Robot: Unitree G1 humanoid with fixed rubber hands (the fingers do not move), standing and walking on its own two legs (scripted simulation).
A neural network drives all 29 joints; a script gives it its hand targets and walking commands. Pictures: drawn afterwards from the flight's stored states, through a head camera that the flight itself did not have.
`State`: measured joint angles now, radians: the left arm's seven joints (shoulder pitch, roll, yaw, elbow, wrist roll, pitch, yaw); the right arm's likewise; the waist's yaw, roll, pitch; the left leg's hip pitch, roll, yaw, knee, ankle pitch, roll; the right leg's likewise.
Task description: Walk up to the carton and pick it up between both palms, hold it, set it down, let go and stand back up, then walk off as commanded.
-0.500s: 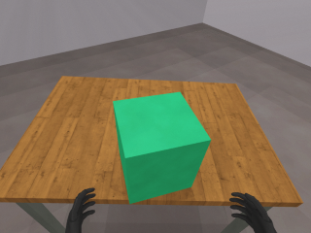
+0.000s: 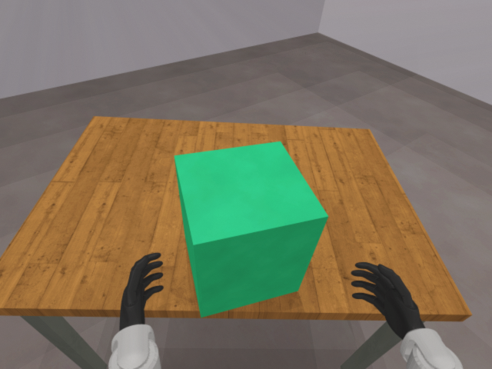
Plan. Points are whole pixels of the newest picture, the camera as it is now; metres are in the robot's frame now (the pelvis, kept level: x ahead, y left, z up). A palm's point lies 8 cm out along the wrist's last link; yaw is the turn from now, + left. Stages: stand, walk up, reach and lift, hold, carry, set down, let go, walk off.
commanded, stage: reach and lift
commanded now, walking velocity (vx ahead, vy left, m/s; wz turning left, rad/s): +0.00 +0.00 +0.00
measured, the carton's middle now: (241, 228) +0.39 +0.03 +0.01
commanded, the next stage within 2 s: none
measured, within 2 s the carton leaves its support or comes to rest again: neither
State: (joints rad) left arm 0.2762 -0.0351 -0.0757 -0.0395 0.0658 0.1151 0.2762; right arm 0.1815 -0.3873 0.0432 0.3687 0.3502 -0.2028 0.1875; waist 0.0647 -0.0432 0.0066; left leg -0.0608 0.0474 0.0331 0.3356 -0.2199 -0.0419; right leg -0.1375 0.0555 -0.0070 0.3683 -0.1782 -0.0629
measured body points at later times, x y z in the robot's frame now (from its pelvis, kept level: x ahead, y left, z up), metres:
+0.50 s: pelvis +0.00 +0.00 +0.00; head +0.00 +0.00 +0.45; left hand +0.26 +0.19 +0.08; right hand +0.31 -0.21 +0.07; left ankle -0.02 +0.14 -0.75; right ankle +0.02 -0.08 -0.75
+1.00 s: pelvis +0.00 +0.00 +0.00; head -0.01 +0.00 +0.45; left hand +0.31 +0.20 +0.13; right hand +0.38 -0.20 +0.13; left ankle -0.02 +0.14 -0.75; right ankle +0.02 -0.08 -0.75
